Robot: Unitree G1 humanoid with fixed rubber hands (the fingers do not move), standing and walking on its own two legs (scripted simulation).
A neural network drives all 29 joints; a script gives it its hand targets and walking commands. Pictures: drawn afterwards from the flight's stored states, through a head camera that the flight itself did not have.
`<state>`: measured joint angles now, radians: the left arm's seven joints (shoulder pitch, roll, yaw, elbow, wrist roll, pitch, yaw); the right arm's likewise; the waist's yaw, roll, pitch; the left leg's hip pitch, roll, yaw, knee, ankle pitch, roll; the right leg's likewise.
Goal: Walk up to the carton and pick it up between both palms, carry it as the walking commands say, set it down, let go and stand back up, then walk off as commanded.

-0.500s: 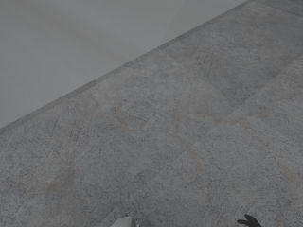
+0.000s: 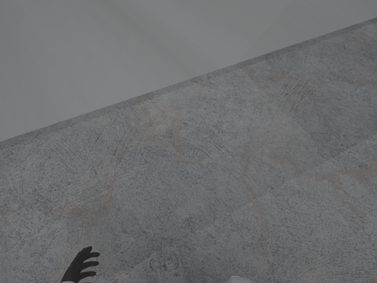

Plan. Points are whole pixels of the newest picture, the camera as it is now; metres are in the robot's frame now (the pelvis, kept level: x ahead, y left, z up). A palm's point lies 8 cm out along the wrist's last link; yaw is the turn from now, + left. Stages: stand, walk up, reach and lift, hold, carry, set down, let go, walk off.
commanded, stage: walk off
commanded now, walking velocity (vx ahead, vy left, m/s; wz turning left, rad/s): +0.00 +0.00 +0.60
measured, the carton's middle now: out of the picture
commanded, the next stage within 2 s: stand in 0.98 s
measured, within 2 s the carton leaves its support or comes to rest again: neither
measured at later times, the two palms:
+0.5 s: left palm out of the picture -0.04 +0.27 -0.12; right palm (274, 239) +0.23 -0.20 -0.12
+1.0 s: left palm out of the picture -0.02 +0.35 -0.11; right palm (267, 260) +0.18 -0.17 -0.11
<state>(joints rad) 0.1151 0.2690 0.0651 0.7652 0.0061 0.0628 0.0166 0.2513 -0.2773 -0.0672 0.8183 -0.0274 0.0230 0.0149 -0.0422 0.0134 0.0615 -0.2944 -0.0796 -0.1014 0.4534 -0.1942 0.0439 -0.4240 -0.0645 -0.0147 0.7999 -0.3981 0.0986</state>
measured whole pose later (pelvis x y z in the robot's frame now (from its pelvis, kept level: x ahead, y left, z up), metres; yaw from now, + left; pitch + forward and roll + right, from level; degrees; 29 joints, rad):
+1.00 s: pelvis +0.01 +0.05 +0.01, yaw +35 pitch +3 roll -2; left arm 0.10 0.27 0.07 0.80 0.01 0.08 0.03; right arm 0.33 -0.26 -0.06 0.85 -0.02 0.00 0.00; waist -0.06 0.02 0.05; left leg -0.27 -0.11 -0.12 0.38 -0.15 0.09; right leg -0.44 -0.05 0.01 0.87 -0.40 0.11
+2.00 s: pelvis -0.20 +0.01 +0.00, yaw +40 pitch +0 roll -1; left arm 0.25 0.30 0.10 1.00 0.00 0.11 0.08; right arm 0.10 -0.24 -0.01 0.84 -0.03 0.11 0.02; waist 0.01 -0.03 0.06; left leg -0.31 -0.03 0.05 0.43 -0.12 0.07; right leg -0.45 0.05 -0.01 1.25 -0.49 0.00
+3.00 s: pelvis -0.66 +0.01 -0.01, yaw +38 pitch -1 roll +2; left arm 0.29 0.22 0.07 1.06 0.02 0.08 0.09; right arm 0.15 -0.25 -0.02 0.90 -0.03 0.12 0.02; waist 0.02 0.07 0.08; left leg -0.52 -0.11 0.01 0.91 -0.40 0.03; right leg -0.17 -0.04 -0.10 0.56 -0.38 -0.04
